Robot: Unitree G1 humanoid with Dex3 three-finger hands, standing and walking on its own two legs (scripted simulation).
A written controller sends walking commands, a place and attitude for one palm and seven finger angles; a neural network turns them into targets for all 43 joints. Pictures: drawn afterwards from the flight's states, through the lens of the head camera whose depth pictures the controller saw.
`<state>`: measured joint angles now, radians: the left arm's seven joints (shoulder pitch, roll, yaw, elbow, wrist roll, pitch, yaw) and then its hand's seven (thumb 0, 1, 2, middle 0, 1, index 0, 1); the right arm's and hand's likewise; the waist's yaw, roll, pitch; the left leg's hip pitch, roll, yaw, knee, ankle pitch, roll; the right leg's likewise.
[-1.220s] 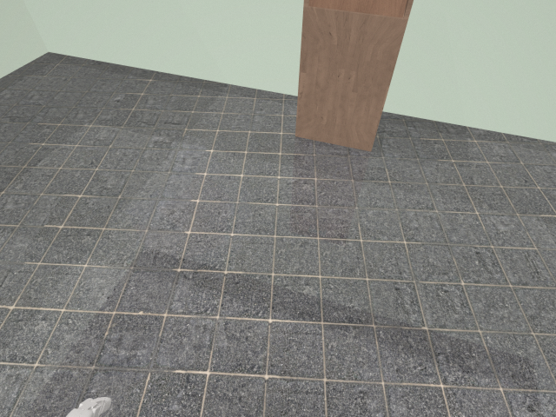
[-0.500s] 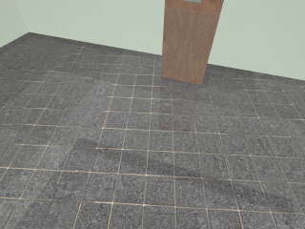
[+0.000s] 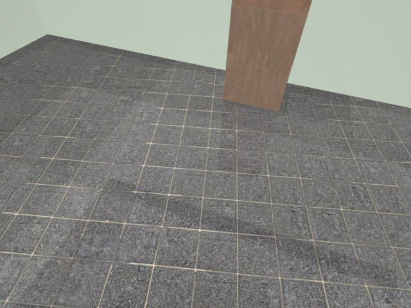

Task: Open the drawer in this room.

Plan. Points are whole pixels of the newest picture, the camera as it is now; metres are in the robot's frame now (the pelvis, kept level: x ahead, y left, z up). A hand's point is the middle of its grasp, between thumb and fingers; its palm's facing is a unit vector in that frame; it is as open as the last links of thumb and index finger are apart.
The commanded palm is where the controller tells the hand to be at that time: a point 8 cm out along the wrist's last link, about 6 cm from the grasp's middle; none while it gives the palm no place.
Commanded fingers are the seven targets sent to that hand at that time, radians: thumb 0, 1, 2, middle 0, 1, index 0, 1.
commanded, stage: stand and wait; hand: left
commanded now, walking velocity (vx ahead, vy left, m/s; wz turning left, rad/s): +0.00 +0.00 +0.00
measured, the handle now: out of the picture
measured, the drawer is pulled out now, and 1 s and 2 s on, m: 0.00 0.00 0.00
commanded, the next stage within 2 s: turn or walk to find it in 0.10 s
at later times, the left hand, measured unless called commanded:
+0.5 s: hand out of the picture +0.02 +0.21 -0.17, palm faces +0.03 -0.97 -0.24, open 7.4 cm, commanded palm none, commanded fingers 0.00 0.90 0.90 -0.20 -0.30 -0.20 -0.30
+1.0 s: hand out of the picture +0.04 +0.23 -0.18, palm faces +0.10 -0.96 -0.26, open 7.4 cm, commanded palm none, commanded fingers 0.00 0.90 0.90 -0.20 -0.30 -0.20 -0.30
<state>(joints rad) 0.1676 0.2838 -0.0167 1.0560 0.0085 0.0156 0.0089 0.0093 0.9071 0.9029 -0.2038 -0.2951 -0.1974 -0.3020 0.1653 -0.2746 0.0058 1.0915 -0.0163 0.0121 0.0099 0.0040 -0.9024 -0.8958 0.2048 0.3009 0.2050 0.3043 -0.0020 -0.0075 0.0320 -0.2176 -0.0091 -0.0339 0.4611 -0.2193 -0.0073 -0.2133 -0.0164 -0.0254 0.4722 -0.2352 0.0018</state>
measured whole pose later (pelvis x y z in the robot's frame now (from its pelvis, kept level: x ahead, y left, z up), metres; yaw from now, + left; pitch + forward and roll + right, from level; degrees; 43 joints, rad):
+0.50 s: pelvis +0.00 +0.01 +0.00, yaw +2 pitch -1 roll +0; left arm 0.23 0.23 -0.01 1.08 0.01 0.01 0.02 0.01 0.91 0.90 -0.20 -0.30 -0.20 -0.30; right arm 0.18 -0.22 0.00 1.09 -0.01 0.01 0.00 0.00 -0.90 -0.90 0.21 0.30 0.21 0.30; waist 0.01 -0.01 0.03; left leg -0.23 -0.03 -0.06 0.48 -0.23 0.00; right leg -0.21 -0.03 -0.05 0.47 -0.24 0.01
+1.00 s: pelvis +0.00 +0.01 -0.01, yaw +6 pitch -1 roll -2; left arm 0.19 0.25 0.02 1.00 0.02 0.03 0.03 0.01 0.91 0.90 -0.20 -0.29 -0.20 -0.30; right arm 0.23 -0.26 -0.03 1.04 -0.02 0.05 0.01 0.00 -0.90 -0.90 0.20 0.30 0.20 0.30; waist -0.01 0.01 0.04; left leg -0.34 -0.01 -0.04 0.64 -0.30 -0.01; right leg -0.25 -0.05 -0.13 0.55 -0.29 0.01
